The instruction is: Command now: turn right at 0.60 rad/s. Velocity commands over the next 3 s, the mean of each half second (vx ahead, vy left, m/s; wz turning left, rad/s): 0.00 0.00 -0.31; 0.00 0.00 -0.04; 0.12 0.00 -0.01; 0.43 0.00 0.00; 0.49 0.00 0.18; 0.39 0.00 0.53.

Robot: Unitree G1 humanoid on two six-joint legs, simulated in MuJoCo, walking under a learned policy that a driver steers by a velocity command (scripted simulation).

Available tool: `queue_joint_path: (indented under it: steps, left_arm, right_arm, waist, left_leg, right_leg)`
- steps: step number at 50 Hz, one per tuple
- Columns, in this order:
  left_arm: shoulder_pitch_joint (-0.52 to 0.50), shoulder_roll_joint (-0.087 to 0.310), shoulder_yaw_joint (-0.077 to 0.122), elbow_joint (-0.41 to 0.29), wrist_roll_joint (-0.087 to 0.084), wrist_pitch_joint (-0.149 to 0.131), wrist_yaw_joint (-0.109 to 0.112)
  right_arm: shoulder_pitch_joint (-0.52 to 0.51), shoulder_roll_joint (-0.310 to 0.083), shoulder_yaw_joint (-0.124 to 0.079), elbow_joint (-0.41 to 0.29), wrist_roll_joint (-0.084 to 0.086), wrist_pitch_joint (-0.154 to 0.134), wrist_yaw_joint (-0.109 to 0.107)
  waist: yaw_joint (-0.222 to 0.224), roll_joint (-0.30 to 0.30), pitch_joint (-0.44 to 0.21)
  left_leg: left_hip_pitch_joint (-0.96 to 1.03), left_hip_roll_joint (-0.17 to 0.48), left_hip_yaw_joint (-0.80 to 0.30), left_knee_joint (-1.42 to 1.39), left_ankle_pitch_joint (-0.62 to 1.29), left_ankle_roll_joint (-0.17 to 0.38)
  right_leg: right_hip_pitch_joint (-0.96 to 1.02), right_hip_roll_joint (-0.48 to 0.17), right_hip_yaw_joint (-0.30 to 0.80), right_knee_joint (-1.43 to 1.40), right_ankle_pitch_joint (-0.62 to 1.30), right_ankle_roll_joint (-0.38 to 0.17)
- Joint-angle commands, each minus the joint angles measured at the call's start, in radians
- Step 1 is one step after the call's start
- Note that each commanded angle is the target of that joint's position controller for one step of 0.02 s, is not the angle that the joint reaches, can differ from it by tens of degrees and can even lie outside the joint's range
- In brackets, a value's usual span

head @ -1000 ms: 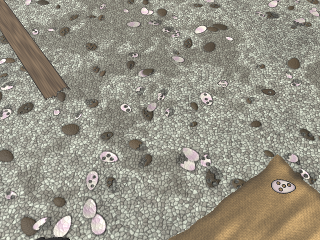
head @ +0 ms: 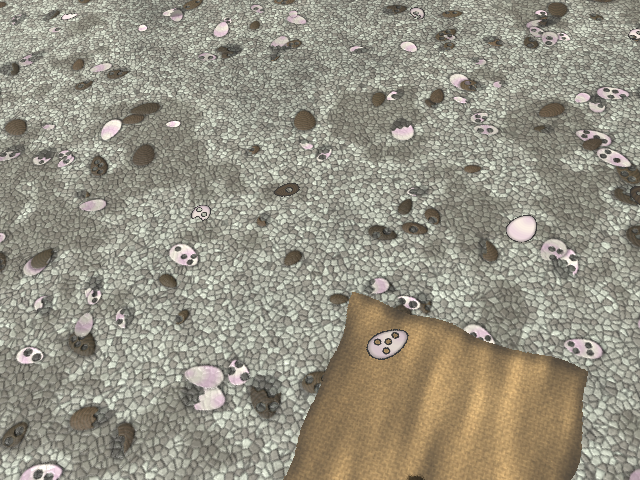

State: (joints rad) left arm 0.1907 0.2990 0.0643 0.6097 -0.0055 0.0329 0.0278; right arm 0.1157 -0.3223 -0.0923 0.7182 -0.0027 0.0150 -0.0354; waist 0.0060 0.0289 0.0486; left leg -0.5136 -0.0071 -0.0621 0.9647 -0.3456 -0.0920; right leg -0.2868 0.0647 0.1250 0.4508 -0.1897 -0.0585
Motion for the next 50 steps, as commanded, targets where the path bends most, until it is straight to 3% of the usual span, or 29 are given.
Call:
queue_joint_path:
  steps: [1,7,10,11,12,13,14,15,17,19,21,23,25,26,27,28,29,31,35,50]
  left_arm:
    - [-0.02,0.184,0.055,-0.067,0.0,-0.008,0.008]
    - [-0.047,0.171,0.048,-0.064,0.0,0.004,-0.008]
    - [-0.068,0.139,0.033,-0.056,-0.012,0.01,-0.005]
    - [-0.027,0.106,0.022,-0.049,-0.001,0.005,-0.003]
    - [0.037,0.083,0.017,-0.044,0.009,-0.004,-0.005]
    - [-0.007,0.131,0.031,-0.048,0.014,-0.011,0.0]
    - [-0.021,0.181,0.05,-0.042,0.01,-0.011,0.003]
    - [-0.022,0.18,0.057,-0.027,0.003,-0.007,0.005]
    - [-0.003,0.133,0.05,-0.001,0.002,0.008,0.007]
    - [0.001,0.068,0.028,0.009,0.0,0.01,0.001]
    - [-0.035,0.029,0.01,0.008,-0.001,0.003,-0.003]
    - [-0.012,0.044,0.015,0.029,-0.009,-0.001,-0.007]
    - [0.011,0.073,0.018,0.048,0.004,-0.003,-0.008]
    - [0.014,0.127,0.025,0.037,0.013,-0.002,-0.002]
    - [0.003,0.168,0.037,0.059,0.016,0.0,-0.001]
    - [-0.009,0.105,0.025,0.053,0.017,-0.002,-0.01]
    - [-0.012,0.071,0.013,0.06,0.025,-0.006,-0.013]
    - [-0.016,0.074,0.009,0.072,0.025,-0.018,-0.011]
    - [0.01,0.062,0.0,0.099,0.02,-0.033,-0.005]
    - [0.033,0.035,-0.012,0.213,0.011,-0.046,-0.004]
  right_arm:
    - [-0.043,-0.066,-0.013,-0.079,0.002,-0.02,0.005]
    - [-0.015,-0.069,-0.012,-0.079,0.012,-0.037,0.028]
    - [0.041,-0.052,-0.007,-0.067,0.002,-0.049,0.04]
    - [0.046,-0.092,-0.011,-0.076,-0.017,-0.051,0.037]
    - [-0.002,-0.163,-0.02,-0.091,-0.032,-0.044,0.032]
    - [0.002,-0.112,-0.006,-0.089,-0.045,-0.047,0.032]
    - [-0.012,-0.094,0.001,-0.093,-0.034,-0.051,0.031]
    - [-0.015,-0.096,0.0,-0.087,-0.021,-0.051,0.026]
    - [-0.031,-0.083,0.008,-0.082,0.001,-0.051,0.021]
    - [-0.035,-0.068,0.014,-0.073,-0.001,-0.04,0.024]
    - [-0.011,-0.069,0.014,-0.065,-0.003,-0.026,0.025]
    - [0.015,-0.081,0.014,-0.053,0.004,-0.016,0.027]
    - [0.058,-0.067,0.023,-0.036,0.012,-0.023,0.03]
    - [0.077,-0.057,0.03,-0.034,-0.006,-0.037,0.037]
    - [0.104,-0.037,0.035,-0.036,-0.016,-0.051,0.043]
    - [0.052,-0.045,0.039,-0.029,-0.025,-0.054,0.043]
    - [0.02,-0.048,0.037,-0.028,-0.021,-0.052,0.042]
    - [0.017,-0.038,0.039,-0.022,-0.015,-0.038,0.033]
    - [0.048,-0.035,0.038,0.006,-0.011,-0.03,0.02]
    - [0.109,-0.043,0.033,0.132,-0.003,-0.023,-0.006]
  waist:
    - [0.013,-0.174,-0.122]
    - [0.02,-0.183,-0.142]
    - [-0.028,-0.157,-0.142]
    - [-0.009,-0.075,-0.155]
    - [0.065,0.143,-0.131]
    - [0.022,0.21,-0.112]
    - [0.008,0.166,-0.092]
    - [0.007,0.135,-0.086]
    - [0.011,0.103,-0.071]
    - [0.013,0.113,-0.077]
    - [-0.018,0.151,-0.1]
    - [-0.016,0.157,-0.118]
    - [-0.009,0.118,-0.118]
    - [-0.026,0.037,-0.141]
    - [-0.073,-0.114,-0.146]
    - [-0.03,-0.107,-0.135]
    - [-0.022,-0.091,-0.103]
    - [-0.021,-0.099,-0.053]
    - [-0.023,-0.093,-0.025]
    - [-0.019,-0.039,-0.03]
  left_leg:
    - [-0.025,-0.006,-0.03,-0.118,-0.004,-0.002]
    - [0.126,-0.015,-0.017,-0.29,-0.03,0.024]
    - [0.306,-0.001,0.001,-0.58,0.198,0.067]
    - [0.397,0.11,-0.092,-0.614,0.318,0.106]
    - [0.418,0.26,-0.259,-0.626,0.503,0.214]
    - [0.333,0.363,-0.382,-0.667,0.501,0.353]
    - [0.324,0.361,-0.371,-0.671,0.463,0.379]
    - [0.341,0.322,-0.327,-0.66,0.43,0.355]
    - [0.363,0.272,-0.25,-0.632,0.437,0.311]
    - [0.366,0.21,-0.163,-0.613,0.487,0.286]
    - [0.386,0.183,-0.129,-0.587,0.531,0.28]
    - [0.401,0.181,-0.136,-0.56,0.536,0.278]
    - [0.347,0.165,-0.133,-0.557,0.463,0.219]
    - [0.288,0.141,-0.105,-0.535,0.375,0.164]
    - [0.285,0.064,-0.018,-0.543,0.235,0.112]
    - [0.33,0.042,0.017,-0.519,0.166,0.071]
    - [0.329,0.038,0.023,-0.51,0.156,0.059]
    - [0.316,0.039,0.021,-0.501,0.181,0.063]
    - [0.316,0.041,0.019,-0.502,0.188,0.059]
    - [0.335,0.046,0.019,-0.516,0.239,0.037]
  right_leg:
    - [0.152,-0.233,0.291,-0.098,0.165,-0.174]
    - [0.128,-0.227,0.37,-0.047,0.246,-0.169]
    - [0.076,-0.171,0.349,0.004,0.219,-0.104]
    - [0.012,-0.121,0.295,0.067,0.065,-0.044]
    - [-0.091,0.019,0.129,0.193,-0.209,0.019]
    - [-0.112,0.032,0.067,0.311,-0.394,0.072]
    - [-0.127,0.005,0.058,0.452,-0.415,0.105]
    - [-0.157,0.003,0.055,0.531,-0.391,0.124]
    - [-0.182,-0.018,0.063,0.572,-0.337,0.155]
    - [-0.129,-0.037,-0.004,0.446,-0.306,0.168]
    - [-0.05,-0.056,-0.058,0.265,-0.28,0.169]
    - [0.034,-0.048,-0.089,0.068,-0.144,0.156]
    - [0.177,-0.062,-0.065,-0.129,0.087,0.115]
    - [0.259,-0.14,0.013,-0.087,0.265,0.084]
    - [0.218,-0.154,0.025,-0.008,0.228,0.031]
    - [0.148,-0.142,0.027,-0.024,0.097,0.007]
    - [0.109,-0.137,0.033,-0.044,0.029,0.012]
    - [0.067,-0.125,0.03,-0.056,0.01,0.03]
    - [0.041,-0.117,0.028,-0.054,0.001,0.037]
    - [0.072,-0.089,-0.002,-0.046,0.066,0.032]
